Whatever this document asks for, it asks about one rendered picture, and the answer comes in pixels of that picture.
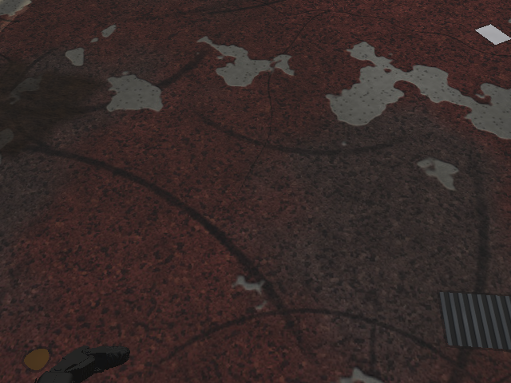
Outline left robot hand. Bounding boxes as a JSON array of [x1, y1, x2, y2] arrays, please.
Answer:
[[34, 345, 130, 383]]

